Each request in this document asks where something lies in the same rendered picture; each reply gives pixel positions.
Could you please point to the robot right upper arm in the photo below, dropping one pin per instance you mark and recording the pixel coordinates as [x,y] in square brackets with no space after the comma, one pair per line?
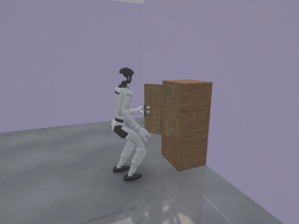
[128,94]

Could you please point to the robot right hand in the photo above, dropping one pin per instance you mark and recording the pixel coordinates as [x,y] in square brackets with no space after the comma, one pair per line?
[143,134]

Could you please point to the robot right shin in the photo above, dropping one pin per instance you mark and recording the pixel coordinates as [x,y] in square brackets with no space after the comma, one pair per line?
[137,159]

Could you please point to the robot left forearm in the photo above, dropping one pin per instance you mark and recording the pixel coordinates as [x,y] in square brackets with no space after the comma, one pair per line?
[133,111]

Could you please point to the handle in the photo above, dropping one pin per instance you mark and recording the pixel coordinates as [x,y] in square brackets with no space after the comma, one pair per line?
[145,110]

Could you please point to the robot left hand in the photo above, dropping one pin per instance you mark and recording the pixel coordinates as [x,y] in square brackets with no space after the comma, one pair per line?
[140,110]

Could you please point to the cupboard door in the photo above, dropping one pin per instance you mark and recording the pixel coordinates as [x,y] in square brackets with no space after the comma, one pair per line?
[163,102]

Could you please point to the robot torso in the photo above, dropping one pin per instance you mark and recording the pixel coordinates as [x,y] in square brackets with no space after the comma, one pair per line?
[118,100]

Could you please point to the robot right forearm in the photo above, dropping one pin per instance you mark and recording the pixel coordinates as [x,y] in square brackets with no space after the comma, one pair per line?
[131,121]

